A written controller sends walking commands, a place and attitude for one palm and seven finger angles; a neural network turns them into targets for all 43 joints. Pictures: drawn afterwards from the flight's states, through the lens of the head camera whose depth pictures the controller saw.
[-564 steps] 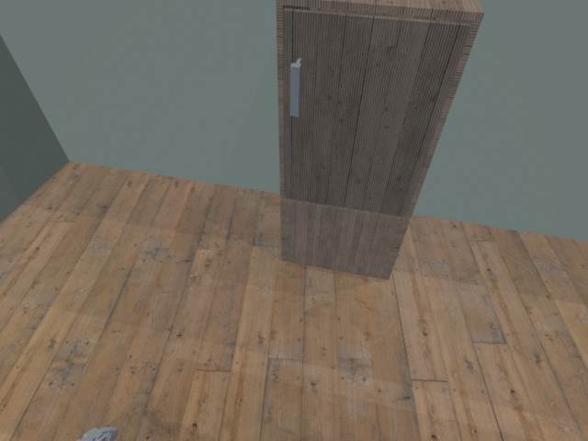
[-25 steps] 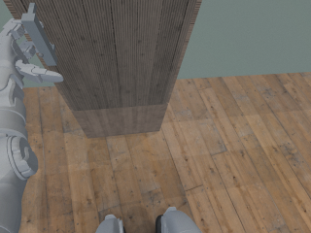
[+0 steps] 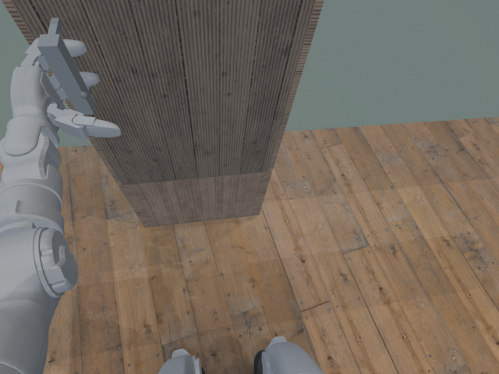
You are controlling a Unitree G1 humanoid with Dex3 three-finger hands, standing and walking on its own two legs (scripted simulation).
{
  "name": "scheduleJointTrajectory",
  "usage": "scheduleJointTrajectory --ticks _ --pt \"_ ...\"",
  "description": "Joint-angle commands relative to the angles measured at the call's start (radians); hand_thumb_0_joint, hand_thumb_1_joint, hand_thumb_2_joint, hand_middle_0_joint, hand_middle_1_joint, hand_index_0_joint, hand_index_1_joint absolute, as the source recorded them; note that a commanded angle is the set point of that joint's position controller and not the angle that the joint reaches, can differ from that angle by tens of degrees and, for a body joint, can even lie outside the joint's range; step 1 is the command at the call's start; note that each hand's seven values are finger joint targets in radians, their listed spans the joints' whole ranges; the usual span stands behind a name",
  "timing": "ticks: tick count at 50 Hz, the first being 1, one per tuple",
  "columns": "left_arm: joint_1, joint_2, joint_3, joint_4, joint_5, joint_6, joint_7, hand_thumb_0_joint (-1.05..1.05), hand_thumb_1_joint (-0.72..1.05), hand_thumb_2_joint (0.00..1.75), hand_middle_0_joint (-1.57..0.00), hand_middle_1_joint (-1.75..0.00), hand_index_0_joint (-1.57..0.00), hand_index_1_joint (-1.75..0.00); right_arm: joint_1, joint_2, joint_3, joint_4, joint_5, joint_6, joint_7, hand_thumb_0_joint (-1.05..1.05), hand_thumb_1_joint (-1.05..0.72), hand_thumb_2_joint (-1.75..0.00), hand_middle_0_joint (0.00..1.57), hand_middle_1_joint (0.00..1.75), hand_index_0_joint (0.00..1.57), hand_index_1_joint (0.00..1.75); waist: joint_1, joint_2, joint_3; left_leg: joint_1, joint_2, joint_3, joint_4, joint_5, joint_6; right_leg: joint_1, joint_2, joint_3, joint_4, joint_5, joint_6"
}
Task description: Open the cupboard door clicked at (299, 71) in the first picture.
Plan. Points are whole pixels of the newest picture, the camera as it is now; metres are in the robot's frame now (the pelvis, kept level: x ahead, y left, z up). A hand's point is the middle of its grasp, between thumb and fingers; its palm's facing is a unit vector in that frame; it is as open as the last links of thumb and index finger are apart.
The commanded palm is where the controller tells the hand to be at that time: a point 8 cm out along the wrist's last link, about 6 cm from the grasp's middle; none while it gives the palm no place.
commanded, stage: slide the fingers in behind the handle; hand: left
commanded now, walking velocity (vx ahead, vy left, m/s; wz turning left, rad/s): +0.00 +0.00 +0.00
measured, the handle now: (71, 69) +0.58 +0.22 +0.10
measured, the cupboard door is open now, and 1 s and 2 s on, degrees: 0 0 31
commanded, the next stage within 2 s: close the thumb around the handle in 0.22 s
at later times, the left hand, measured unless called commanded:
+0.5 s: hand (80, 97) +0.52 +0.20 +0.10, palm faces +0.03 -1.00 -0.02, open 13.2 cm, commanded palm +0.49 +0.24 +0.09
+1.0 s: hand (83, 95) +0.52 +0.20 +0.10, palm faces +0.05 -1.00 -0.01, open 6.0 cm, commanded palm +0.50 +0.23 +0.09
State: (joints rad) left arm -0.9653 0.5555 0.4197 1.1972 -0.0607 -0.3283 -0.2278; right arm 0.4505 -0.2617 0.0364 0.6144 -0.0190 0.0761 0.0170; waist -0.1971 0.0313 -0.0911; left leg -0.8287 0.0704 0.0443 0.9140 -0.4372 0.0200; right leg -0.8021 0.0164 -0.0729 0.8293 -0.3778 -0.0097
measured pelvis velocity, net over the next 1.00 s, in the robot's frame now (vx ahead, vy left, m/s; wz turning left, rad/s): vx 0.00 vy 0.00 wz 0.01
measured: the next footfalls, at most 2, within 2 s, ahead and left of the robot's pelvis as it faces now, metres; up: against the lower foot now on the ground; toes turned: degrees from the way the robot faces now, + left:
none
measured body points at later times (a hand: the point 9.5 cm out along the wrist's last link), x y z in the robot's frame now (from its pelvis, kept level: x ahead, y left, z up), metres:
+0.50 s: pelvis +0.00 +0.00 +0.00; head +0.12 +0.02 +0.43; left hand +0.51 +0.25 +0.10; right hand -0.02 -0.27 -0.11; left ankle -0.01 +0.10 -0.69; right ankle +0.00 -0.12 -0.69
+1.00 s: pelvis +0.00 +0.00 +0.00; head +0.12 +0.02 +0.43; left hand +0.51 +0.25 +0.10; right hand -0.03 -0.26 -0.11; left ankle -0.01 +0.10 -0.69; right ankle +0.00 -0.12 -0.69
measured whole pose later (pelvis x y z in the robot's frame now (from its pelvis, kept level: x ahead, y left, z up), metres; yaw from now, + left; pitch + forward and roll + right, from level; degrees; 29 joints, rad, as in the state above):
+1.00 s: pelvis +0.00 +0.00 +0.00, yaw +1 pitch +20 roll -3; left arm -1.00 0.55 0.40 1.22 -0.07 -0.34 -0.21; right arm 0.45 -0.27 0.04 0.64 -0.02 0.06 0.01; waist -0.19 0.03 -0.09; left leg -0.85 0.06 0.03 0.93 -0.44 0.02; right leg -0.82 0.01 -0.08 0.84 -0.38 -0.01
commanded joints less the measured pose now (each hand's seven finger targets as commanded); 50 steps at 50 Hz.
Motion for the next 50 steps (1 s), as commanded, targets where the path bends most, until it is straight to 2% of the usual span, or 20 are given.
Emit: scheduleJointTrajectory --ticks 1,4,7,10,11,16,20,22,24,26,29,32,33,35,38,41,42,45,49,50 --pt "-0.475 0.223 -0.002 -0.203 -0.016 -0.081 0.001 0.0 -0.5 0.3 -0.3 -1.2 -0.3 -1.2 0.178 -0.19 -0.066 -0.029 0.0 -0.02 -0.022 0.0 -0.9 -0.9 0.2 0.3 0.2 0.3 -0.012 0.095 -0.433 0.341 -0.04 -0.078 -0.074 0.442 0.013 0.177 0.044 0.035 -0.065 0.378 -0.004" --pt "-0.475 0.244 0.019 -0.22 -0.018 -0.092 -0.002 0.0 -0.5 0.3 -0.3 -1.2 -0.3 -1.2 0.177 -0.191 -0.069 -0.025 -0.001 -0.023 -0.022 0.0 -0.9 -0.9 0.2 0.3 0.2 0.3 0.003 0.137 -0.489 0.375 -0.04 -0.077 -0.067 0.475 0.007 0.181 0.041 0.038 -0.057 0.392 -0.005" --pt "-0.449 0.207 0.002 -0.19 -0.025 -0.093 -0.006 0.0 -0.5 0.3 -0.3 -1.2 -0.3 -1.2 0.172 -0.188 -0.067 -0.023 -0.001 -0.026 -0.02 0.0 -0.9 -0.9 0.2 0.3 0.2 0.3 -0.001 0.109 -0.458 0.366 -0.039 -0.078 -0.065 0.478 0.008 0.169 0.043 0.033 -0.058 0.394 -0.004" --pt "-0.459 0.243 0.013 -0.168 -0.016 -0.082 -0.008 0.0 -0.5 0.3 -0.3 -1.2 -0.3 -1.2 0.168 -0.193 -0.065 -0.026 0.002 -0.023 -0.024 0.0 -0.9 -0.9 0.2 0.3 0.2 0.3 -0.004 0.077 -0.427 0.306 -0.045 -0.072 -0.071 0.414 0.014 0.192 0.039 0.04 -0.064 0.372 -0.002" --pt "-0.483 0.236 0.008 -0.179 -0.018 -0.085 -0.007 0.0 -0.5 0.3 -0.3 -1.2 -0.3 -1.2 0.17 -0.192 -0.064 -0.026 0.001 -0.024 -0.026 0.0 -0.9 -0.9 0.2 0.3 0.2 0.3 -0.011 0.095 -0.43 0.319 -0.046 -0.072 -0.071 0.422 0.015 0.19 0.039 0.041 -0.062 0.38 -0.003" --pt "-0.458 0.253 0.031 -0.216 -0.025 -0.1 -0.009 0.0 -0.5 0.3 -0.3 -1.2 -0.3 -1.2 0.165 -0.19 -0.066 -0.033 0.0 -0.026 -0.025 0.0 -0.9 -0.9 0.2 0.3 0.2 0.3 0.011 0.13 -0.489 0.361 -0.045 -0.074 -0.059 0.48 0.01 0.198 0.04 0.04 -0.052 0.412 -0.008" --pt "-0.478 0.234 0.003 -0.167 -0.025 -0.082 -0.014 0.0 -0.28 0.4 -0.32 -1.22 -0.32 -1.22 0.156 -0.193 -0.064 -0.027 0.004 -0.024 -0.028 0.0 -0.9 -0.9 0.2 0.3 0.2 0.3 -0.015 0.093 -0.414 0.306 -0.045 -0.07 -0.068 0.393 0.014 0.177 0.039 0.042 -0.068 0.358 0.0" --pt "-0.509 0.283 0.026 -0.196 -0.016 -0.087 -0.013 0.0 -0.16 0.44 -0.32 -1.24 -0.32 -1.24 0.163 -0.196 -0.063 -0.027 0.003 -0.025 -0.032 0.0 -0.9 -0.9 0.2 0.3 0.2 0.3 -0.006 0.112 -0.459 0.313 -0.048 -0.073 -0.067 0.41 0.015 0.203 0.035 0.047 -0.061 0.377 -0.002" --pt "-0.481 0.244 0.007 -0.198 -0.016 -0.086 -0.014 0.0 -0.05 0.49 -0.33 -1.25 -0.33 -1.25 0.16 -0.189 -0.063 -0.03 0.001 -0.026 -0.029 0.0 -0.9 -0.9 0.2 0.3 0.2 0.3 0.003 0.162 -0.478 0.357 -0.046 -0.075 -0.065 0.446 0.008 0.179 0.037 0.04 -0.056 0.38 -0.006" --pt "-0.457 0.253 0.02 -0.194 -0.023 -0.09 -0.015 0.0 0.06 0.54 -0.34 -1.26 -0.34 -1.26 0.165 -0.192 -0.063 -0.03 -0.001 -0.027 -0.028 0.0 -0.9 -0.9 0.2 0.3 0.2 0.3 0.003 0.127 -0.475 0.353 -0.043 -0.08 -0.059 0.467 0.01 0.183 0.04 0.038 -0.053 0.391 -0.007" --pt "-0.483 0.219 -0.011 -0.168 -0.027 -0.079 -0.019 0.0 0.23 0.61 -0.35 -1.28 -0.35 -1.28 0.163 -0.195 -0.065 -0.024 0.003 -0.027 -0.028 0.0 -0.9 -0.9 0.2 0.3 0.2 0.3 -0.018 0.089 -0.431 0.327 -0.042 -0.08 -0.068 0.402 0.012 0.159 0.041 0.036 -0.067 0.345 -0.001" --pt "-0.495 0.27 0.022 -0.177 -0.023 -0.079 -0.016 0.0 0.4 0.68 -0.36 -1.3 -0.36 -1.3 0.166 -0.199 -0.062 -0.027 0.002 -0.028 -0.032 0.0 -0.9 -0.9 0.2 0.3 0.2 0.3 -0.004 0.126 -0.459 0.323 -0.045 -0.078 -0.071 0.408 0.01 0.18 0.037 0.04 -0.06 0.353 -0.004" --pt "-0.494 0.244 0.003 -0.158 -0.022 -0.074 -0.017 0.0 0.45 0.71 -0.37 -1.3 -0.37 -1.3 0.166 -0.195 -0.062 -0.024 0.003 -0.028 -0.031 0.0 -0.9 -0.9 0.2 0.3 0.2 0.3 -0.013 0.109 -0.445 0.32 -0.045 -0.078 -0.067 0.4 0.012 0.167 0.039 0.04 -0.063 0.346 -0.003" --pt "-0.49 0.259 0.011 -0.161 -0.016 -0.076 -0.016 0.0 0.56 0.76 -0.38 -1.31 -0.38 -1.31 0.167 -0.197 -0.061 -0.024 0.0 -0.031 -0.03 0.0 -0.9 -0.9 0.2 0.3 0.2 0.3 -0.008 0.121 -0.435 0.319 -0.043 -0.081 -0.067 0.396 0.01 0.158 0.039 0.038 -0.061 0.334 -0.004" --pt "-0.525 0.239 -0.002 -0.205 -0.017 -0.091 -0.01 0.0 0.73 0.83 -0.39 -1.33 -0.39 -1.33 0.174 -0.193 -0.064 -0.021 -0.003 -0.032 -0.028 0.0 -0.9 -0.9 0.2 0.3 0.2 0.3 -0.013 0.154 -0.479 0.372 -0.039 -0.09 -0.061 0.449 0.006 0.138 0.04 0.035 -0.054 0.351 -0.005" --pt "-0.525 0.206 -0.018 -0.204 -0.023 -0.097 -0.006 0.0 0.9 0.9 -0.4 -1.35 -0.4 -1.35 0.177 -0.192 -0.066 -0.015 -0.006 -0.033 -0.025 0.0 -0.9 -0.9 0.2 0.3 0.2 0.3 -0.02 0.154 -0.473 0.398 -0.035 -0.098 -0.057 0.467 0.004 0.113 0.043 0.026 -0.051 0.341 -0.007" --pt "-0.507 0.213 -0.011 -0.188 -0.019 -0.093 -0.003 0.0 0.9 0.9 -0.4 -1.35 -0.4 -1.35 0.176 -0.195 -0.066 -0.013 -0.005 -0.033 -0.023 0.0 -0.9 -0.9 0.2 0.3 0.2 0.3 -0.009 0.156 -0.476 0.394 -0.034 -0.099 -0.059 0.46 0.0 0.108 0.043 0.025 -0.051 0.329 -0.007" --pt "-0.511 0.188 -0.035 -0.194 -0.017 -0.088 0.0 0.0 0.9 0.9 -0.4 -1.35 -0.4 -1.35 0.173 -0.194 -0.067 -0.014 -0.004 -0.033 -0.021 0.0 -0.9 -0.9 0.2 0.3 0.2 0.3 -0.019 0.134 -0.46 0.379 -0.036 -0.095 -0.063 0.431 0.004 0.114 0.043 0.027 -0.058 0.321 -0.005" --pt "-0.501 0.223 -0.003 -0.204 -0.01 -0.091 0.007 0.0 0.9 0.9 -0.4 -1.35 -0.4 -1.35 0.182 -0.196 -0.069 -0.01 -0.007 -0.031 -0.021 0.0 -0.9 -0.9 0.2 0.3 0.2 0.3 -0.007 0.13 -0.489 0.382 -0.036 -0.097 -0.06 0.465 0.004 0.136 0.042 0.027 -0.052 0.348 -0.006" --pt "-0.497 0.218 -0.017 -0.194 -0.004 -0.09 0.007 0.0 0.9 0.9 -0.4 -1.35 -0.4 -1.35 0.176 -0.193 -0.067 -0.012 -0.005 -0.03 -0.02 0.0 -0.9 -0.9 0.2 0.3 0.2 0.3 -0.01 0.138 -0.464 0.374 -0.037 -0.093 -0.061 0.455 0.004 0.128 0.042 0.028 -0.054 0.344 -0.006"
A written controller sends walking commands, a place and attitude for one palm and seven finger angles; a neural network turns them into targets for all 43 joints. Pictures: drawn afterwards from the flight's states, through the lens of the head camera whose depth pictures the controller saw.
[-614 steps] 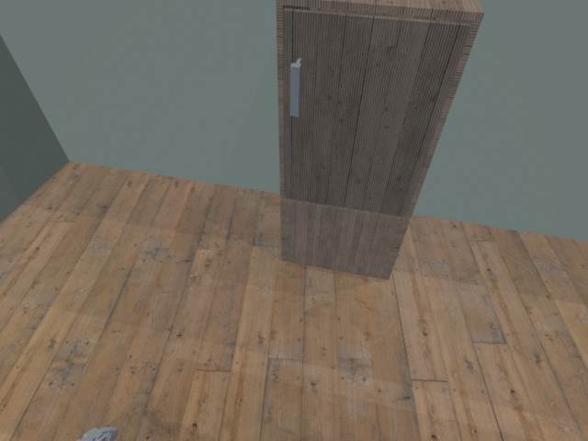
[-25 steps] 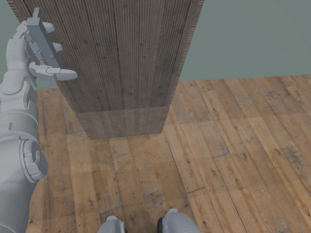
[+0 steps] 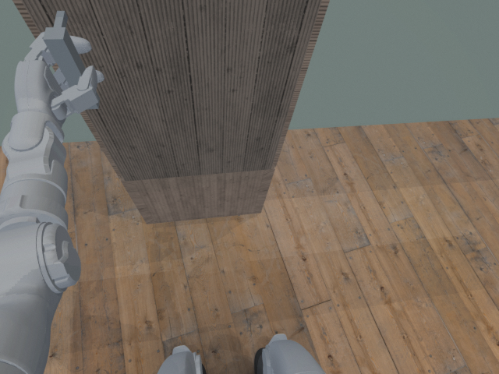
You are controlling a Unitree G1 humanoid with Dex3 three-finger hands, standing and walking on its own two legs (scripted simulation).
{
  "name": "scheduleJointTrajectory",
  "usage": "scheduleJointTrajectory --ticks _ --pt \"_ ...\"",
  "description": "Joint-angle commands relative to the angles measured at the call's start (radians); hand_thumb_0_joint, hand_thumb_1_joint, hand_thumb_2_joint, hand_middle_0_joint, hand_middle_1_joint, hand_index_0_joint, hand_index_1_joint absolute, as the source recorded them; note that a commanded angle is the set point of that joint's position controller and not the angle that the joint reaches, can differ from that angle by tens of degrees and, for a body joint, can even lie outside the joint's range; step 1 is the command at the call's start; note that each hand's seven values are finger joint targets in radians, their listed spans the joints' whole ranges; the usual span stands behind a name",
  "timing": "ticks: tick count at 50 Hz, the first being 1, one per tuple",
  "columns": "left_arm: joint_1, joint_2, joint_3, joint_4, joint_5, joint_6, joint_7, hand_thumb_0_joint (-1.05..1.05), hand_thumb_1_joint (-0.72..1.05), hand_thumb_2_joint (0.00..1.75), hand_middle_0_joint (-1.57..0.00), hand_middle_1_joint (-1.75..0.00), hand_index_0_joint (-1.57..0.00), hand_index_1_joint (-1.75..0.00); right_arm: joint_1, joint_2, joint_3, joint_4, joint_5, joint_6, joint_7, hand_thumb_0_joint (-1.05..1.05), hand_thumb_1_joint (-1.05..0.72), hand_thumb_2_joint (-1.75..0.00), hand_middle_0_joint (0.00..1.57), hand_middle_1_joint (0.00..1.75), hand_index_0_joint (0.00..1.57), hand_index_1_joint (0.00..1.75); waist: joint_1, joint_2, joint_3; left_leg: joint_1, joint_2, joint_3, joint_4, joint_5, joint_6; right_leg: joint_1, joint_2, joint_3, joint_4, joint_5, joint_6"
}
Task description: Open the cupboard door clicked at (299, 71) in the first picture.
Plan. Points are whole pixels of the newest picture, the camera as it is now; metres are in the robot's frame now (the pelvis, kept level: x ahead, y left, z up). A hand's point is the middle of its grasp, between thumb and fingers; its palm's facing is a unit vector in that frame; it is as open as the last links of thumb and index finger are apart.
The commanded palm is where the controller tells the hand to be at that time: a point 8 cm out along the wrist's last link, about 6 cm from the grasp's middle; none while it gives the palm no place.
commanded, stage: close the thumb around the handle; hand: left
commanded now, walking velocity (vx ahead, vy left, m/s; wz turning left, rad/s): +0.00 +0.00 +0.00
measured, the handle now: (77, 63) +0.58 +0.21 +0.10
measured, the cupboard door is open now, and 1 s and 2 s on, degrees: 0 31 42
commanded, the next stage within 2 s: pull the door open along its arc in 0.02 s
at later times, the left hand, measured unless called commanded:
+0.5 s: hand (90, 112) +0.49 +0.18 +0.10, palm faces +0.00 -1.00 -0.01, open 6.2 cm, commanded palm +0.43 +0.23 +0.10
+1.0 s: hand (155, 191) +0.35 +0.09 +0.10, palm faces +0.45 -0.89 +0.00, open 6.3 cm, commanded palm +0.29 +0.12 +0.10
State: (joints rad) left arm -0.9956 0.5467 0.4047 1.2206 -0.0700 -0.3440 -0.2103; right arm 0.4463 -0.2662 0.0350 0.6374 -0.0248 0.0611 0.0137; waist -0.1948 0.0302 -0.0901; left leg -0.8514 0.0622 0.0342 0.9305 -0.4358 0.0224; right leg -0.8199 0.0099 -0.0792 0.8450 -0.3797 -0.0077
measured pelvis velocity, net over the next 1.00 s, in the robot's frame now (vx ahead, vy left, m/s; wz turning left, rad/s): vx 0.00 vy -0.02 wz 0.04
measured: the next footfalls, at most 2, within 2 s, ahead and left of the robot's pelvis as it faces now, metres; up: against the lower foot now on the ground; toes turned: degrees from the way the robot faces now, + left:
none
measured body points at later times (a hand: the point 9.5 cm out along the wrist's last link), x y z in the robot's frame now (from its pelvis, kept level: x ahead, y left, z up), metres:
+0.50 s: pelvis +0.01 +0.00 +0.01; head +0.10 +0.01 +0.45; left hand +0.48 +0.24 +0.10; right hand +0.02 -0.26 -0.10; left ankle +0.00 +0.10 -0.69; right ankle +0.01 -0.12 -0.69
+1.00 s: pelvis +0.00 -0.02 +0.02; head +0.03 -0.03 +0.47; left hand +0.32 +0.14 +0.11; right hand +0.17 -0.23 -0.08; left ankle +0.00 +0.10 -0.69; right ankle +0.01 -0.12 -0.69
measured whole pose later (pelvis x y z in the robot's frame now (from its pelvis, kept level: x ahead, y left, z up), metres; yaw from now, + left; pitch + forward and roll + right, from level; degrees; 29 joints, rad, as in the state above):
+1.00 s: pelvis +0.00 -0.02 +0.02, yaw +2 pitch +8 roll +0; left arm -0.19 -0.09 -0.03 0.29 0.05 -0.15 0.55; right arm 0.22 -0.18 0.00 0.57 -0.06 0.04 0.04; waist -0.01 0.03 -0.12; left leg -0.53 0.03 0.03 0.78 -0.39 -0.01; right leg -0.53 -0.01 -0.09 0.77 -0.39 -0.03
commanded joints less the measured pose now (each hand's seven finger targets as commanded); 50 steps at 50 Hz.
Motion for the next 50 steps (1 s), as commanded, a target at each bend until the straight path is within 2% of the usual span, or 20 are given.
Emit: scheduleJointTrajectory --ticks 1,6,7,10,13,17,22,23,25,27,28,29,30,31,35,40,41,42,46,50 --pt "-0.477 0.226 0.002 -0.217 0.005 -0.077 -0.008 0.0 0.9 0.9 -0.4 -1.35 -0.4 -1.35 0.187 -0.19 -0.065 -0.032 -0.001 -0.015 -0.018 0.0 -0.9 -0.9 0.2 0.3 0.2 0.3 -0.018 0.132 -0.459 0.398 -0.029 -0.085 -0.075 0.46 0.004 0.143 0.049 0.034 -0.07 0.35 -0.009" --pt "-0.47 0.24 0.009 -0.222 0.005 -0.076 -0.013 0.0 0.9 0.9 -0.4 -1.35 -0.4 -1.35 0.182 -0.188 -0.064 -0.039 0.001 -0.015 -0.019 0.0 -0.9 -0.9 0.2 0.3 0.2 0.3 -0.012 0.132 -0.463 0.376 -0.034 -0.075 -0.077 0.443 0.008 0.178 0.048 0.042 -0.073 0.367 -0.009" --pt "-0.474 0.307 0.054 -0.218 0.009 -0.076 -0.011 0.0 0.9 0.9 -0.4 -1.35 -0.4 -1.35 0.185 -0.194 -0.065 -0.034 0.002 -0.012 -0.023 0.0 -0.9 -0.9 0.2 0.3 0.2 0.3 -0.008 0.124 -0.482 0.368 -0.032 -0.075 -0.073 0.452 0.008 0.192 0.046 0.045 -0.069 0.384 -0.006" --pt "-0.401 0.258 0.028 -0.232 -0.002 -0.073 -0.028 0.0 0.9 0.9 -0.4 -1.35 -0.4 -1.35 0.17 -0.185 -0.063 -0.055 0.005 -0.012 -0.021 0.0 -0.9 -0.9 0.2 0.3 0.2 0.3 0.011 0.127 -0.484 0.369 -0.036 -0.065 -0.081 0.46 0.006 0.219 0.046 0.044 -0.07 0.401 -0.007" --pt "-0.323 0.252 0.04 -0.272 -0.021 -0.078 -0.039 0.0 0.9 0.9 -0.4 -1.35 -0.4 -1.35 0.155 -0.183 -0.064 -0.073 0.009 -0.008 -0.017 0.0 -0.9 -0.9 0.2 0.3 0.2 0.3 0.04 0.156 -0.509 0.393 -0.036 -0.058 -0.086 0.499 0.003 0.245 0.048 0.042 -0.067 0.431 -0.011" --pt "-0.18 0.216 0.041 -0.339 -0.052 -0.073 -0.047 0.0 0.9 0.9 -0.4 -1.35 -0.4 -1.35 0.131 -0.178 -0.072 -0.103 0.017 -0.003 -0.014 0.0 -0.9 -0.9 0.2 0.3 0.2 0.3 0.067 0.093 -0.51 0.374 -0.037 -0.041 -0.103 0.517 0.008 0.321 0.049 0.046 -0.073 0.491 -0.009" --pt "0.048 0.128 0.011 -0.467 -0.093 -0.048 -0.045 0.0 0.9 0.9 -0.4 -1.35 -0.4 -1.35 0.076 -0.165 -0.079 -0.147 0.034 -0.002 -0.005 0.0 -0.9 -0.9 0.2 0.3 0.2 0.3 0.111 0.084 -0.468 0.382 -0.037 -0.02 -0.135 0.54 0.01 0.368 0.044 0.042 -0.088 0.515 -0.012" --pt "0.07 0.113 0.005 -0.481 -0.103 -0.04 -0.042 0.0 0.9 0.9 -0.4 -1.35 -0.4 -1.35 0.068 -0.164 -0.081 -0.15 0.038 -0.002 -0.005 0.0 -0.9 -0.9 0.2 0.3 0.2 0.3 0.107 0.036 -0.439 0.36 -0.038 -0.014 -0.141 0.514 0.012 0.38 0.044 0.041 -0.095 0.517 -0.009" --pt "0.122 0.076 -0.015 -0.542 -0.116 -0.027 -0.036 0.0 0.9 0.9 -0.4 -1.35 -0.4 -1.35 0.046 -0.159 -0.085 -0.162 0.044 -0.004 -0.005 0.0 -0.9 -0.9 0.2 0.3 0.2 0.3 0.112 -0.001 -0.413 0.343 -0.041 -0.006 -0.159 0.49 0.014 0.415 0.04 0.043 -0.103 0.53 -0.007" --pt "0.209 0.035 -0.033 -0.612 -0.127 -0.021 -0.026 0.0 0.9 0.9 -0.4 -1.35 -0.4 -1.35 0.021 -0.15 -0.086 -0.176 0.049 -0.012 -0.005 0.0 -0.9 -0.9 0.2 0.3 0.2 0.3 0.131 0.044 -0.408 0.371 -0.043 -0.002 -0.167 0.522 0.011 0.423 0.034 0.045 -0.106 0.541 -0.009" --pt "0.246 0.011 -0.045 -0.634 -0.132 -0.013 -0.019 0.0 0.9 0.9 -0.4 -1.35 -0.4 -1.35 0.012 -0.147 -0.084 -0.179 0.051 -0.015 -0.003 0.0 -0.9 -0.9 0.2 0.3 0.2 0.3 0.136 0.034 -0.391 0.38 -0.042 -0.003 -0.172 0.517 0.009 0.414 0.035 0.039 -0.109 0.526 -0.01" --pt "0.229 -0.015 0.081 -0.718 -0.191 -0.003 0.127 0.0 0.9 0.9 -0.4 -1.35 -0.4 -1.35 -0.027 -0.117 -0.086 -0.182 0.044 -0.028 -0.002 0.0 -0.9 -0.9 0.2 0.3 0.2 0.3 0.211 0.017 -0.373 0.339 -0.048 -0.003 -0.182 0.503 -0.004 0.419 0.036 0.023 -0.122 0.495 -0.006" --pt "0.309 -0.118 -0.006 -0.735 -0.171 0.016 0.2 0.0 0.9 0.9 -0.4 -1.35 -0.4 -1.35 -0.037 -0.113 -0.085 -0.183 0.041 -0.042 0.009 0.0 -0.9 -0.9 0.2 0.3 0.2 0.3 0.186 0.032 -0.359 0.363 -0.048 -0.001 -0.194 0.494 -0.011 0.416 0.038 0.017 -0.123 0.472 -0.003" --pt "0.353 -0.167 -0.029 -0.783 -0.166 0.019 0.249 0.0 0.9 0.9 -0.4 -1.35 -0.4 -1.35 -0.045 -0.111 -0.086 -0.186 0.042 -0.055 0.018 0.0 -0.9 -0.9 0.2 0.3 0.2 0.3 0.186 0.002 -0.337 0.371 -0.043 -0.009 -0.198 0.505 -0.013 0.404 0.038 0.007 -0.131 0.46 -0.004" --pt "0.462 -0.291 -0.111 -0.957 -0.083 0.032 0.44 0.0 0.9 0.9 -0.4 -1.35 -0.4 -1.35 -0.08 -0.091 -0.092 -0.178 0.019 -0.075 0.039 0.0 -0.9 -0.9 0.2 0.3 0.2 0.3 0.19 -0.007 -0.373 0.413 -0.041 -0.001 -0.196 0.558 -0.022 0.437 0.027 0.006 -0.113 0.496 -0.006" --pt "0.475 -0.462 -0.266 -1.039 0.052 0.082 0.667 0.0 0.9 0.9 -0.4 -1.35 -0.4 -1.35 -0.164 -0.071 -0.089 -0.177 -0.008 -0.072 0.043 0.0 -0.9 -0.9 0.2 0.3 0.2 0.3 0.174 -0.045 -0.295 0.399 -0.046 -0.007 -0.22 0.406 -0.022 0.424 0.013 0.007 -0.136 0.38 -0.01" --pt "0.463 -0.487 -0.298 -1.056 0.075 0.091 0.702 0.0 0.9 0.9 -0.4 -1.35 -0.4 -1.35 -0.173 -0.07 -0.089 -0.175 -0.015 -0.071 0.038 0.0 -0.9 -0.9 0.2 0.3 0.2 0.3 0.165 -0.074 -0.284 0.402 -0.045 -0.013 -0.224 0.384 -0.019 0.423 0.011 0.008 -0.147 0.358 -0.01" --pt "0.467 -0.518 -0.336 -1.076 0.096 0.099 0.726 0.0 0.9 0.9 -0.4 -1.35 -0.4 -1.35 -0.191 -0.064 -0.088 -0.178 -0.018 -0.071 0.035 0.0 -0.9 -0.9 0.2 0.3 0.2 0.3 0.165 -0.055 -0.285 0.41 -0.046 -0.014 -0.23 0.359 -0.021 0.419 0.007 0.011 -0.15 0.33 -0.011" --pt "0.506 -0.612 -0.475 -1.135 0.161 0.123 0.755 0.0 0.9 0.9 -0.4 -1.35 -0.4 -1.35 -0.221 -0.05 -0.085 -0.181 -0.033 -0.063 0.017 0.0 -0.9 -0.9 0.2 0.3 0.2 0.3 0.152 -0.076 -0.277 0.444 -0.045 -0.014 -0.235 0.337 -0.014 0.427 -0.001 0.019 -0.172 0.321 -0.015" --pt "0.59 -0.693 -0.568 -1.213 0.158 0.133 0.75 0.0 0.9 0.9 -0.4 -1.35 -0.4 -1.35 -0.272 -0.032 -0.078 -0.196 -0.032 -0.064 0.006 0.0 -0.9 -0.9 0.2 0.3 0.2 0.3 0.162 -0.077 -0.26 0.466 -0.051 -0.013 -0.243 0.311 -0.014 0.458 -0.009 0.024 -0.195 0.307 -0.019"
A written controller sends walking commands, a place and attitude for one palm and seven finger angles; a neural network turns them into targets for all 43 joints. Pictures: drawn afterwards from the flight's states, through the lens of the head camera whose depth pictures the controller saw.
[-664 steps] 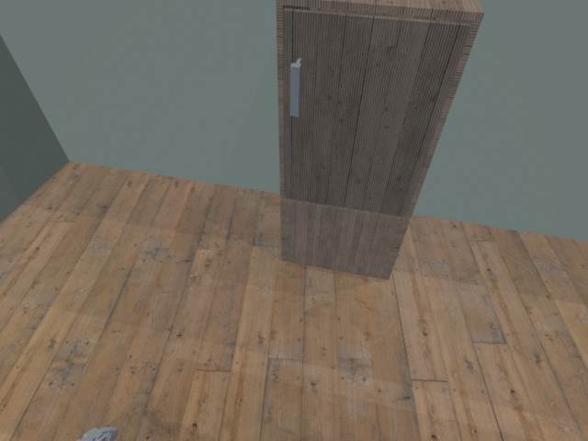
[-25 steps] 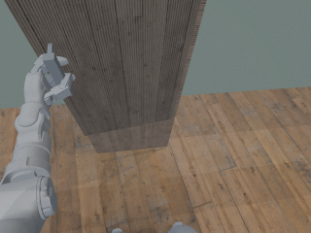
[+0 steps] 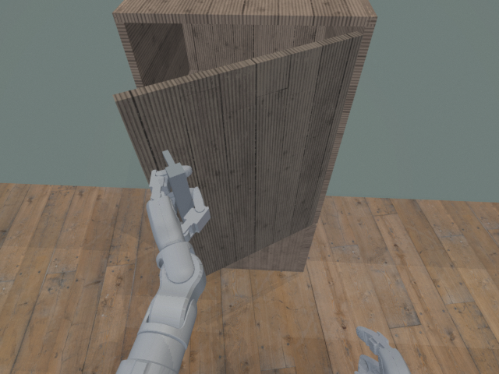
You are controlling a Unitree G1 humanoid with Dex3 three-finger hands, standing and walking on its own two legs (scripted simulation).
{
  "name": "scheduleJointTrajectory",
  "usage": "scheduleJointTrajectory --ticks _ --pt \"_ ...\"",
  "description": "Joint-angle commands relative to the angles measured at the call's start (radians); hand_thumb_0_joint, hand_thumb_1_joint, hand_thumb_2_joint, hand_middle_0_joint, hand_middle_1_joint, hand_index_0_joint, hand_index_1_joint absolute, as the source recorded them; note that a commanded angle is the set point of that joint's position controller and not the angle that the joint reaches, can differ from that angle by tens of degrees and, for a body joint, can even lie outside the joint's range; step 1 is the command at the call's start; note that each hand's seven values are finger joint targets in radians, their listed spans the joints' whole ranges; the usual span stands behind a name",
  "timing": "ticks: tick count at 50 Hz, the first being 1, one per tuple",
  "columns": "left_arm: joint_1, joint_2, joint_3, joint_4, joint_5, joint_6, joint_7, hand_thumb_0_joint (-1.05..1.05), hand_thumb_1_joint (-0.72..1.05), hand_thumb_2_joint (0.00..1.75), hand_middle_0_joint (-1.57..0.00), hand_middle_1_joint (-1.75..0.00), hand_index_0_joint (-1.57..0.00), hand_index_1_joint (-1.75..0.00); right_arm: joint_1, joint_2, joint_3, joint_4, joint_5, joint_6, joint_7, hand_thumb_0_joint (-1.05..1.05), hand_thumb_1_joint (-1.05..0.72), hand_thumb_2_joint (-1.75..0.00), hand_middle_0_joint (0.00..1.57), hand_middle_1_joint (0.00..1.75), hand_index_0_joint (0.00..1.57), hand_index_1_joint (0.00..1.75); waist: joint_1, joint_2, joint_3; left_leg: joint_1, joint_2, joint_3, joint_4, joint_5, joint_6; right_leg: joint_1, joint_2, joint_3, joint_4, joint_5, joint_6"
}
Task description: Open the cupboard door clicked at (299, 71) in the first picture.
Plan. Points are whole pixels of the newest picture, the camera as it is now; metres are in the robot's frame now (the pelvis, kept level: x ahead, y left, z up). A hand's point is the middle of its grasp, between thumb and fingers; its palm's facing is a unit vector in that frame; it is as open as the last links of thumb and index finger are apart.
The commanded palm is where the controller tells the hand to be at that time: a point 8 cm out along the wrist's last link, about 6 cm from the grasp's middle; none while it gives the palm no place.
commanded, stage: pull the door open along its arc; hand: left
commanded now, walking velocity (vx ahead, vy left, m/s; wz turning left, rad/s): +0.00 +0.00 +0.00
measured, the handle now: (178, 188) +0.40 +0.14 +0.08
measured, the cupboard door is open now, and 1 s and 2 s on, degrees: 31 42 46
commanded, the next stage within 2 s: open thumb and fingers to let go in 0.18 s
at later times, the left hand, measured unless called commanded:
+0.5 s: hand (230, 240) +0.30 +0.05 +0.08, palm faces +0.37 -0.93 -0.02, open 7.0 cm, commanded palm +0.25 +0.09 +0.08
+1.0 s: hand (228, 235) +0.31 +0.05 +0.08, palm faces +0.34 -0.94 -0.02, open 14.5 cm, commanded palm +0.26 +0.09 +0.08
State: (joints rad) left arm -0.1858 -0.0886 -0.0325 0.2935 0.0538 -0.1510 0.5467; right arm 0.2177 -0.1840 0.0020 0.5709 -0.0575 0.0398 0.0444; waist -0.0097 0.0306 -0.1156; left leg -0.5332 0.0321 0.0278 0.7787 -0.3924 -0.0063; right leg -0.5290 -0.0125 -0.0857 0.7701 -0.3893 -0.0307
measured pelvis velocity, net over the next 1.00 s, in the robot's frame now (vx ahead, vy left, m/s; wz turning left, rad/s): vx -0.01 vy -0.01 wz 0.02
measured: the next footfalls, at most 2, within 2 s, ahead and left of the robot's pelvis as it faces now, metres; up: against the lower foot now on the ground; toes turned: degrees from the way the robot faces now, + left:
none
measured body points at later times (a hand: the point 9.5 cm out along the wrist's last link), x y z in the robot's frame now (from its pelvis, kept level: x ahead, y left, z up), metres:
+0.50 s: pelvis -0.01 -0.03 +0.01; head +0.00 -0.05 +0.45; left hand +0.27 +0.09 +0.09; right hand +0.18 -0.24 -0.09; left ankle +0.00 +0.12 -0.71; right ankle +0.00 -0.10 -0.71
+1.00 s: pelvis -0.01 -0.01 +0.00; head +0.00 -0.02 +0.45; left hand +0.28 +0.10 +0.09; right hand +0.16 -0.22 -0.10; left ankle +0.00 +0.12 -0.71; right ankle +0.00 -0.10 -0.71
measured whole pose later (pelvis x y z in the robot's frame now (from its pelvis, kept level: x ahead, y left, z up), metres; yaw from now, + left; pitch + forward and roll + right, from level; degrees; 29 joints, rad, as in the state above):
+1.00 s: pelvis -0.01 -0.01 +0.00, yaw +1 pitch +5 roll +0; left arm -0.05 -0.11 -0.23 0.17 0.08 -0.10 0.60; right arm 0.18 -0.18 0.01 0.60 -0.06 0.06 0.00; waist -0.01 0.03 -0.07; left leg -0.47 0.03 0.00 0.77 -0.38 -0.02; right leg -0.47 -0.02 -0.11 0.77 -0.39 -0.04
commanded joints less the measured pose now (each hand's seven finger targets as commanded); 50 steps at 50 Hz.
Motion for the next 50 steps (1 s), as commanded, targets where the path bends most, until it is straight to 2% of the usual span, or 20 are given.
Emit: scheduleJointTrajectory --ticks 1,5,6,10,12,14,16,17,19,22,25,29,30,34,36,40,43,45,47,50 --pt "-0.184 -0.074 -0.153 -0.296 0.034 -0.058 -0.009 0.0 0.9 0.9 -0.4 -1.35 -0.4 -1.35 -0.048 -0.112 -0.044 -0.131 0.001 -0.045 -0.027 0.0 -0.9 -0.9 0.2 0.3 0.2 0.3 -0.027 -0.101 -0.219 0.151 -0.018 -0.009 -0.093 0.268 0.017 0.17 0.013 0.029 -0.128 0.319 0.006" --pt "-0.064 -0.119 -0.217 -0.38 0.036 -0.053 -0.001 0.0 0.9 0.9 -0.4 -1.35 -0.4 -1.35 -0.085 -0.097 -0.037 -0.146 0.002 -0.052 -0.025 0.0 -0.9 -0.9 0.2 0.3 0.2 0.3 -0.014 -0.095 -0.188 0.154 -0.026 -0.011 -0.093 0.256 0.017 0.193 0.001 0.038 -0.143 0.322 0.006" --pt "-0.012 -0.113 -0.218 -0.384 0.04 -0.049 0.005 0.0 0.9 0.9 -0.4 -1.35 -0.4 -1.35 -0.093 -0.095 -0.036 -0.149 0.002 -0.053 -0.025 0.0 -0.9 -0.9 0.2 0.3 0.2 0.3 -0.006 -0.119 -0.174 0.15 -0.025 -0.014 -0.095 0.248 0.018 0.199 0.0 0.041 -0.152 0.316 0.007" --pt "0.124 -0.126 -0.244 -0.464 0.049 -0.032 0.018 0.0 0.9 0.9 -0.4 -1.35 -0.4 -1.35 -0.128 -0.078 -0.025 -0.167 0.003 -0.052 -0.024 0.0 -0.9 -0.9 0.2 0.3 0.2 0.3 0.01 -0.115 -0.141 0.149 -0.037 -0.012 -0.091 0.225 0.018 0.223 -0.018 0.064 -0.187 0.303 0.01" --pt "0.052 -0.097 -0.223 -0.462 0.045 -0.022 0.033 0.0 0.9 0.9 -0.4 -1.35 -0.4 -1.35 -0.152 -0.078 -0.018 -0.159 0.003 -0.047 -0.033 0.0 -0.9 -0.9 0.2 0.3 0.2 0.3 0.006 -0.101 -0.106 0.147 -0.046 -0.016 -0.088 0.186 0.018 0.199 -0.027 0.087 -0.223 0.223 0.012" --pt "-0.074 -0.066 -0.184 -0.42 0.038 -0.017 0.056 0.0 0.9 0.9 -0.4 -1.35 -0.4 -1.35 -0.169 -0.076 -0.01 -0.135 -0.002 -0.048 -0.047 0.0 -0.9 -0.9 0.2 0.3 0.2 0.3 -0.014 -0.129 -0.057 0.134 -0.052 -0.024 -0.075 0.139 0.021 0.153 -0.039 0.114 -0.261 0.129 0.02" --pt "-0.063 -0.041 -0.15 -0.4 0.035 -0.015 0.066 0.0 0.76 0.84 -0.39 -1.34 -0.39 -1.34 -0.182 -0.071 -0.012 -0.126 -0.004 -0.047 -0.055 0.0 -0.9 -0.9 0.2 0.3 0.2 0.3 0.004 -0.133 -0.06 0.132 -0.055 -0.027 -0.075 0.124 0.019 0.164 -0.046 0.142 -0.289 0.078 0.021" --pt "-0.052 -0.053 -0.15 -0.391 0.03 -0.014 0.068 0.0 0.69 0.81 -0.38 -1.33 -0.38 -1.33 -0.183 -0.067 -0.01 -0.125 -0.007 -0.046 -0.057 0.0 -0.9 -0.9 0.2 0.3 0.2 0.3 0.012 -0.133 -0.087 0.134 -0.058 -0.028 -0.08 0.132 0.019 0.181 -0.049 0.142 -0.28 0.097 0.022" --pt "-0.046 -0.076 -0.164 -0.377 0.028 -0.015 0.062 0.0 0.55 0.75 -0.38 -1.31 -0.38 -1.31 -0.177 -0.066 -0.01 -0.121 -0.009 -0.046 -0.058 0.0 -0.9 -0.9 0.2 0.3 0.2 0.3 0.009 -0.14 -0.113 0.14 -0.057 -0.028 -0.083 0.159 0.019 0.195 -0.048 0.131 -0.257 0.172 0.025" --pt "-0.037 -0.073 -0.163 -0.361 0.032 -0.019 0.048 0.0 0.34 0.66 -0.36 -1.29 -0.36 -1.29 -0.166 -0.07 -0.014 -0.12 -0.007 -0.04 -0.057 0.0 -0.9 -0.9 0.2 0.3 0.2 0.3 0.011 -0.144 -0.148 0.133 -0.053 -0.029 -0.093 0.179 0.017 0.214 -0.045 0.113 -0.221 0.239 0.026" --pt "-0.052 -0.096 -0.192 -0.367 0.044 -0.028 0.037 0.0 0.13 0.57 -0.35 -1.27 -0.35 -1.27 -0.155 -0.072 -0.02 -0.12 -0.008 -0.042 -0.054 0.0 -0.9 -0.9 0.2 0.3 0.2 0.3 0.0 -0.13 -0.158 0.141 -0.048 -0.025 -0.085 0.19 0.019 0.198 -0.039 0.096 -0.199 0.27 0.025" --pt "-0.051 -0.094 -0.194 -0.38 0.041 -0.034 0.029 0.0 -0.15 0.45 -0.32 -1.24 -0.32 -1.24 -0.144 -0.073 -0.022 -0.126 -0.007 -0.04 -0.053 0.0 -0.9 -0.9 0.2 0.3 0.2 0.3 0.002 -0.128 -0.177 0.137 -0.047 -0.028 -0.08 0.215 0.018 0.211 -0.038 0.091 -0.175 0.331 0.024" --pt "-0.04 -0.097 -0.198 -0.385 0.04 -0.033 0.026 0.0 -0.22 0.42 -0.32 -1.23 -0.32 -1.23 -0.149 -0.074 -0.023 -0.131 -0.006 -0.04 -0.052 0.0 -0.9 -0.9 0.2 0.3 0.2 0.3 0.005 -0.114 -0.176 0.136 -0.047 -0.024 -0.079 0.212 0.018 0.208 -0.035 0.088 -0.173 0.324 0.023" --pt "-0.061 -0.097 -0.196 -0.368 0.035 -0.028 0.031 0.0 -0.5 0.3 -0.3 -1.2 -0.3 -1.2 -0.153 -0.076 -0.02 -0.133 -0.005 -0.042 -0.055 0.0 -0.9 -0.9 0.2 0.3 0.2 0.3 0.002 -0.134 -0.149 0.13 -0.046 -0.027 -0.077 0.19 0.019 0.181 -0.032 0.086 -0.183 0.266 0.023" --pt "-0.058 -0.08 -0.179 -0.365 0.029 -0.027 0.032 0.0 -0.5 0.3 -0.3 -1.2 -0.3 -1.2 -0.156 -0.077 -0.019 -0.133 -0.004 -0.041 -0.058 0.0 -0.9 -0.9 0.2 0.3 0.2 0.3 0.01 -0.157 -0.147 0.12 -0.048 -0.031 -0.078 0.183 0.02 0.189 -0.031 0.092 -0.193 0.24 0.021" --pt "-0.104 -0.104 -0.196 -0.353 0.035 -0.022 0.042 0.0 -0.5 0.3 -0.27 -1.0 -0.27 -1.0 -0.156 -0.076 -0.017 -0.127 -0.004 -0.039 -0.058 0.0 -0.9 -0.9 0.2 0.3 0.2 0.3 0.0 -0.116 -0.143 0.133 -0.047 -0.026 -0.08 0.178 0.02 0.159 -0.025 0.078 -0.184 0.199 0.014" --pt "-0.079 -0.109 -0.197 -0.34 0.043 -0.016 0.051 0.0 -0.5 0.3 -0.24 -0.85 -0.24 -0.85 -0.159 -0.077 -0.02 -0.131 -0.003 -0.038 -0.056 0.0 -0.9 -0.9 0.2 0.3 0.2 0.3 0.01 -0.114 -0.148 0.134 -0.044 -0.026 -0.085 0.184 0.019 0.161 -0.018 0.066 -0.176 0.189 0.008" --pt "-0.114 -0.127 -0.213 -0.324 0.047 -0.009 0.057 0.0 -0.5 0.3 -0.22 -0.75 -0.22 -0.75 -0.155 -0.077 -0.019 -0.128 -0.004 -0.039 -0.054 0.0 -0.9 -0.9 0.2 0.3 0.2 0.3 0.0 -0.115 -0.146 0.134 -0.043 -0.027 -0.082 0.183 0.02 0.145 -0.013 0.057 -0.167 0.187 0.007" --pt "-0.131 -0.117 -0.206 -0.32 0.05 -0.008 0.061 0.0 -0.5 0.3 -0.21 -0.65 -0.21 -0.65 -0.154 -0.08 -0.02 -0.126 -0.004 -0.037 -0.054 0.0 -0.9 -0.9 0.2 0.3 0.2 0.3 0.002 -0.12 -0.15 0.133 -0.04 -0.03 -0.086 0.182 0.019 0.143 -0.01 0.051 -0.162 0.173 0.005" --pt "-0.149 -0.14 -0.222 -0.318 0.054 -0.001 0.068 0.0 -0.5 0.3 -0.18 -0.5 -0.18 -0.5 -0.152 -0.078 -0.021 -0.126 -0.004 -0.036 -0.05 0.0 -0.9 -0.9 0.2 0.3 0.2 0.3 0.003 -0.09 -0.165 0.139 -0.039 -0.03 -0.084 0.201 0.017 0.142 -0.004 0.041 -0.145 0.193 -0.001"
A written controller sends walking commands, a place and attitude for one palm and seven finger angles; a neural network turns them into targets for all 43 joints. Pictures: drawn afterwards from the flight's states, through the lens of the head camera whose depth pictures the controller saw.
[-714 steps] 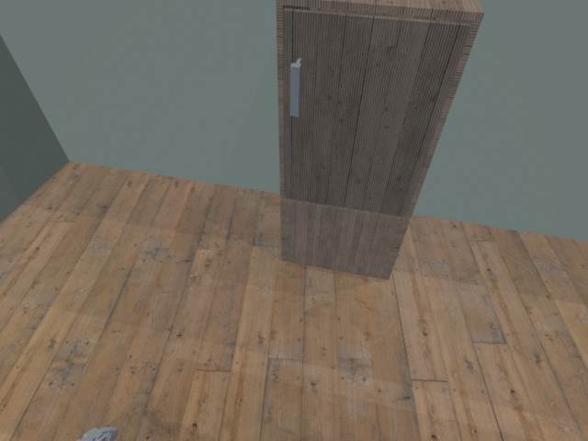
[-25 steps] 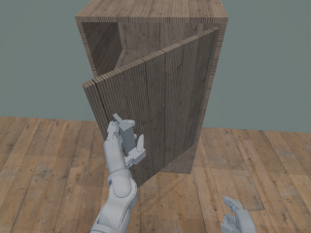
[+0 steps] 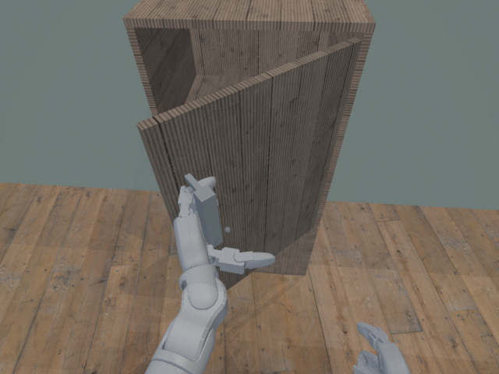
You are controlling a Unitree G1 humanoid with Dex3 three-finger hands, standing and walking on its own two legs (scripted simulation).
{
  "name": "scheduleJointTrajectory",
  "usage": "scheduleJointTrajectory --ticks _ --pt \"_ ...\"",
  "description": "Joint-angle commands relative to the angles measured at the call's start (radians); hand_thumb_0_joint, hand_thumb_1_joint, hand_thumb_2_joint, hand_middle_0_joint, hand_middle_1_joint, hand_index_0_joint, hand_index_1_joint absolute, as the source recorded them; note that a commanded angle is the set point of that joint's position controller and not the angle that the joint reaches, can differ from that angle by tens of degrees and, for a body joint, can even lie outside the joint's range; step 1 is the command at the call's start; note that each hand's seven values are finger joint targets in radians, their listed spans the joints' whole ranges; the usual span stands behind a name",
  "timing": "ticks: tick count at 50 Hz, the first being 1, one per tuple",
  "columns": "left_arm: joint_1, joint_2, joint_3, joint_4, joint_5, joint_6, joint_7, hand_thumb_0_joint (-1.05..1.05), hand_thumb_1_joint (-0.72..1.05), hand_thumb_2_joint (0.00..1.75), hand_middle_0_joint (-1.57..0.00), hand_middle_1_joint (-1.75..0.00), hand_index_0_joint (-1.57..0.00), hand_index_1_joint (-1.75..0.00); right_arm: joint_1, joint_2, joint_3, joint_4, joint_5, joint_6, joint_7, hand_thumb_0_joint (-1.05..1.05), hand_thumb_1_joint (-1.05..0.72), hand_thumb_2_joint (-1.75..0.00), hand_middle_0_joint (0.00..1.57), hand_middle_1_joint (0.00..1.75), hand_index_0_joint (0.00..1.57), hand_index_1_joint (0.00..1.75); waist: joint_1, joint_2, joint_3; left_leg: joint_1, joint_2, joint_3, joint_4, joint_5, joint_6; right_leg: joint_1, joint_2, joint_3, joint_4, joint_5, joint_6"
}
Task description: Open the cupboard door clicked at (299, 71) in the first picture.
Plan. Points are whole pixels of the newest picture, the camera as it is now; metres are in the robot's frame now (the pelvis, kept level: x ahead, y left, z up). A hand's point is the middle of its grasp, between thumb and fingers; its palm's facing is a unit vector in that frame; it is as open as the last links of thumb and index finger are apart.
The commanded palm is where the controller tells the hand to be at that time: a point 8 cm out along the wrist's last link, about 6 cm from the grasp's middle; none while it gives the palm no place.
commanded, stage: open thumb and fingers to let go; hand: left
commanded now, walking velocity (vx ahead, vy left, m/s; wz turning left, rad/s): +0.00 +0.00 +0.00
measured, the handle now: (202, 211) +0.36 +0.10 +0.08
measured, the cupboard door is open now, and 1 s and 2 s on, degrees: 42 46 46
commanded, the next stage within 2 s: slide the hand sideways off the handle in 0.10 s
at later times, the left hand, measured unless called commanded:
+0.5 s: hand (227, 255) +0.28 +0.05 +0.08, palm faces -0.19 -0.98 +0.03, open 16.2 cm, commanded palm +0.26 +0.11 +0.08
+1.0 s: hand (202, 283) +0.23 +0.08 +0.08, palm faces -0.06 -1.00 -0.02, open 16.2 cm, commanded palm +0.21 +0.14 +0.08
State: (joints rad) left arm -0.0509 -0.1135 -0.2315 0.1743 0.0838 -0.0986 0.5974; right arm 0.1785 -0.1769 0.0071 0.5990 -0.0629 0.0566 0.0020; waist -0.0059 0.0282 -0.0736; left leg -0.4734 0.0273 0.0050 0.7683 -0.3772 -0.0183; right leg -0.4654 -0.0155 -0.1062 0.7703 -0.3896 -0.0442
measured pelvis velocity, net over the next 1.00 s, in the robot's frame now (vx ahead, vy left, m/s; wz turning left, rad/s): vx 0.01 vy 0.00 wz -0.02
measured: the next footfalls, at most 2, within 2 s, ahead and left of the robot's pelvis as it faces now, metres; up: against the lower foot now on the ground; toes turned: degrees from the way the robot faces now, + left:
none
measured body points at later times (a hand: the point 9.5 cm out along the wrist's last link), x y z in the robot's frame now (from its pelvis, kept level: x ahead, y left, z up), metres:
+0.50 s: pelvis -0.01 +0.02 +0.00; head +0.00 +0.00 +0.45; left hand +0.28 +0.11 +0.08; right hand +0.15 -0.20 -0.10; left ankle +0.01 +0.13 -0.71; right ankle +0.01 -0.09 -0.71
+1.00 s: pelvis +0.01 +0.00 +0.00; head +0.02 -0.01 +0.45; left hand +0.23 +0.14 +0.08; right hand +0.19 -0.21 -0.08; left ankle +0.01 +0.13 -0.71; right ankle +0.01 -0.09 -0.71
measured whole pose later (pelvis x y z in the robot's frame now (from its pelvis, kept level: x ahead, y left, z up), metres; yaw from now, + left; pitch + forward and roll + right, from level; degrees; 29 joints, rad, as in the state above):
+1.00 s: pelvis +0.01 +0.00 +0.00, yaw -1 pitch +4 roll +1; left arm 0.36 0.08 -0.18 -0.18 -0.05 -0.19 0.04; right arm 0.24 -0.21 0.04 0.48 -0.01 -0.06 0.00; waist 0.01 0.03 -0.06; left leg -0.46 0.03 0.02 0.79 -0.40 -0.01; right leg -0.47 -0.02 -0.08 0.81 -0.41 -0.04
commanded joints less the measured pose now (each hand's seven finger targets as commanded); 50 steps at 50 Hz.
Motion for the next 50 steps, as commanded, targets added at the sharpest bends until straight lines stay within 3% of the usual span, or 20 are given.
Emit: scheduleJointTrajectory --ticks 1,4,10,11,12,13,16,18,20,21,22,25,26,29,31,36,38,41,44,50 --pt "-0.273 -0.107 -0.017 -0.193 0.029 -0.049 0.019 0.0 -0.5 0.3 -0.18 -0.45 -0.18 -0.45 -0.114 -0.087 -0.028 -0.155 0.003 -0.051 -0.007 0.0 -0.9 -0.9 0.2 0.3 0.2 0.3 0.003 -0.083 -0.208 0.08 -0.03 -0.011 -0.078 0.192 0.027 0.081 0.002 0.054 -0.14 0.193 0.008" --pt "-0.256 -0.131 -0.033 -0.196 0.024 -0.039 0.02 0.0 -0.5 0.3 -0.15 -0.3 -0.15 -0.3 -0.109 -0.086 -0.027 -0.16 0.003 -0.053 -0.001 0.0 -0.9 -0.9 0.2 0.3 0.2 0.3 0.002 -0.102 -0.213 0.077 -0.028 -0.011 -0.071 0.203 0.027 0.074 0.006 0.045 -0.126 0.21 0.009" --pt "-0.274 -0.154 -0.056 -0.215 0.027 -0.034 0.025 0.0 -0.5 0.3 -0.15 -0.3 -0.15 -0.3 -0.117 -0.086 -0.027 -0.16 0.005 -0.054 0.006 0.0 -0.9 -0.9 0.2 0.3 0.2 0.3 -0.001 -0.086 -0.208 0.081 -0.025 -0.017 -0.068 0.193 0.024 0.051 0.011 0.037 -0.116 0.181 0.005" --pt "-0.275 -0.06 -0.253 -0.182 0.116 -0.076 -0.186 0.0 -0.5 0.3 -0.15 -0.3 -0.15 -0.3 -0.039 -0.119 -0.022 -0.124 0.007 -0.05 0.009 0.0 -0.9 -0.9 0.2 0.3 0.2 0.3 -0.086 -0.156 -0.113 0.081 -0.03 -0.023 -0.061 0.208 0.044 0.002 0.005 0.069 -0.104 0.266 0.009" --pt "-0.323 0.03 -0.16 -0.273 0.076 -0.128 -0.303 0.0 -0.5 0.3 -0.15 -0.3 -0.15 -0.3 -0.028 -0.118 -0.031 -0.164 0.018 -0.055 -0.001 0.0 -0.9 -0.9 0.2 0.3 0.2 0.3 -0.049 -0.107 -0.217 0.095 -0.034 -0.014 -0.057 0.219 0.049 0.042 0.001 0.075 -0.09 0.307 0.007" --pt "-0.327 0.07 -0.149 -0.278 0.06 -0.156 -0.375 0.0 -0.5 0.3 -0.15 -0.3 -0.15 -0.3 -0.026 -0.118 -0.026 -0.173 0.021 -0.057 -0.013 0.0 -0.9 -0.9 0.2 0.3 0.2 0.3 -0.038 -0.087 -0.25 0.105 -0.04 -0.012 -0.056 0.225 0.054 0.069 -0.001 0.082 -0.082 0.326 0.005" --pt "-0.318 0.08 -0.154 -0.268 -0.028 -0.181 -0.563 0.0 -0.5 0.3 -0.15 -0.3 -0.15 -0.3 -0.029 -0.122 -0.009 -0.197 0.045 -0.083 -0.03 0.0 -0.9 -0.9 0.2 0.3 0.2 0.3 -0.046 -0.028 -0.225 0.121 -0.041 -0.018 -0.061 0.179 0.054 0.051 0.001 0.08 -0.092 0.276 0.002" --pt "-0.309 0.056 -0.105 -0.25 -0.132 -0.155 -0.607 0.0 -0.5 0.3 -0.15 -0.3 -0.15 -0.3 -0.056 -0.116 0.004 -0.212 0.065 -0.106 -0.043 0.0 -0.9 -0.9 0.2 0.3 0.2 0.3 -0.035 -0.036 -0.191 0.107 -0.041 -0.026 -0.08 0.109 0.045 0.043 0.01 0.066 -0.116 0.186 0.007" --pt "-0.258 0.057 -0.032 -0.226 -0.202 -0.123 -0.594 0.0 -0.5 0.3 -0.15 -0.3 -0.15 -0.3 -0.072 -0.12 0.009 -0.217 0.075 -0.128 -0.047 0.0 -0.9 -0.9 0.2 0.3 0.2 0.3 -0.017 -0.107 -0.148 0.084 -0.039 -0.035 -0.107 0.055 0.036 0.045 0.014 0.054 -0.149 0.098 0.014" --pt "-0.223 0.072 0.007 -0.225 -0.219 -0.111 -0.578 0.0 -0.5 0.3 -0.15 -0.3 -0.15 -0.3 -0.084 -0.121 0.009 -0.221 0.075 -0.136 -0.046 0.0 -0.9 -0.9 0.2 0.3 0.2 0.3 0.006 -0.125 -0.149 0.08 -0.04 -0.037 -0.12 0.053 0.033 0.061 0.014 0.053 -0.157 0.079 0.014" --pt "-0.214 0.078 0.026 -0.233 -0.222 -0.106 -0.556 0.0 -0.5 0.3 -0.15 -0.3 -0.15 -0.3 -0.082 -0.122 0.01 -0.221 0.075 -0.141 -0.043 0.0 -0.9 -0.9 0.2 0.3 0.2 0.3 0.007 -0.136 -0.152 0.082 -0.039 -0.035 -0.126 0.059 0.031 0.067 0.013 0.05 -0.154 0.081 0.015" --pt "-0.177 0.082 0.034 -0.293 -0.176 -0.119 -0.49 0.0 -0.5 0.3 -0.15 -0.3 -0.15 -0.3 -0.068 -0.116 0.004 -0.228 0.066 -0.155 -0.023 0.0 -0.9 -0.9 0.2 0.3 0.2 0.3 0.024 -0.114 -0.169 0.093 -0.034 -0.03 -0.134 0.089 0.028 0.066 0.013 0.043 -0.131 0.106 0.014" --pt "-0.125 0.117 0.055 -0.291 -0.151 -0.128 -0.47 0.0 -0.5 0.3 -0.15 -0.3 -0.15 -0.3 -0.061 -0.119 0.001 -0.228 0.062 -0.153 -0.017 0.0 -0.9 -0.9 0.2 0.3 0.2 0.3 0.036 -0.104 -0.166 0.087 -0.031 -0.028 -0.135 0.1 0.028 0.071 0.013 0.046 -0.126 0.112 0.012" --pt "-0.073 0.123 0.041 -0.322 -0.107 -0.15 -0.446 0.0 -0.5 0.3 -0.15 -0.3 -0.15 -0.3 -0.055 -0.115 0.001 -0.239 0.056 -0.149 0.0 0.0 -0.9 -0.9 0.2 0.3 0.2 0.3 0.026 -0.088 -0.14 0.077 -0.029 -0.012 -0.126 0.094 0.031 0.057 0.011 0.054 -0.124 0.114 0.011" --pt "-0.059 0.16 0.066 -0.34 -0.094 -0.155 -0.446 0.0 -0.5 0.3 -0.15 -0.3 -0.15 -0.3 -0.057 -0.118 -0.002 -0.243 0.053 -0.143 0.001 0.0 -0.9 -0.9 0.2 0.3 0.2 0.3 0.035 -0.074 -0.145 0.071 -0.028 -0.009 -0.126 0.093 0.032 0.071 0.01 0.062 -0.126 0.112 0.007" --pt "0.049 0.178 0.076 -0.428 -0.104 -0.153 -0.476 0.0 -0.5 0.3 -0.15 -0.3 -0.15 -0.3 -0.058 -0.116 -0.002 -0.265 0.055 -0.14 -0.004 0.0 -0.9 -0.9 0.2 0.3 0.2 0.3 0.04 -0.035 -0.163 0.077 -0.031 0.003 -0.118 0.131 0.033 0.104 0.013 0.068 -0.118 0.176 0.005" --pt "0.099 0.146 0.045 -0.476 -0.121 -0.15 -0.491 0.0 -0.5 0.3 -0.15 -0.3 -0.15 -0.3 -0.053 -0.113 -0.001 -0.274 0.058 -0.146 -0.002 0.0 -0.9 -0.9 0.2 0.3 0.2 0.3 0.029 -0.039 -0.152 0.086 -0.029 0.004 -0.114 0.145 0.032 0.098 0.016 0.061 -0.114 0.204 0.01" --pt "0.186 0.167 0.067 -0.504 -0.138 -0.144 -0.508 0.0 -0.5 0.3 -0.15 -0.3 -0.15 -0.3 -0.045 -0.119 -0.003 -0.276 0.06 -0.155 -0.007 0.0 -0.9 -0.9 0.2 0.3 0.2 0.3 0.026 -0.1 -0.142 0.071 -0.029 0.0 -0.105 0.154 0.034 0.108 0.017 0.063 -0.118 0.226 0.015" --pt "0.23 0.17 0.052 -0.563 -0.133 -0.15 -0.526 0.0 -0.5 0.3 -0.15 -0.3 -0.15 -0.3 -0.036 -0.121 -0.004 -0.284 0.058 -0.166 -0.008 0.0 -0.9 -0.9 0.2 0.3 0.2 0.3 0.016 -0.09 -0.127 0.062 -0.034 0.0 -0.09 0.156 0.037 0.089 0.013 0.069 -0.109 0.245 0.021" --pt "0.348 0.239 0.116 -0.611 -0.141 -0.172 -0.577 0.0 -0.5 0.3 -0.15 -0.3 -0.15 -0.3 -0.015 -0.125 -0.009 -0.287 0.056 -0.181 -0.017 0.0 -0.9 -0.9 0.2 0.3 0.2 0.3 0.017 -0.073 -0.128 0.028 -0.042 0.002 -0.05 0.157 0.038 0.081 0.007 0.089 -0.092 0.262 0.026"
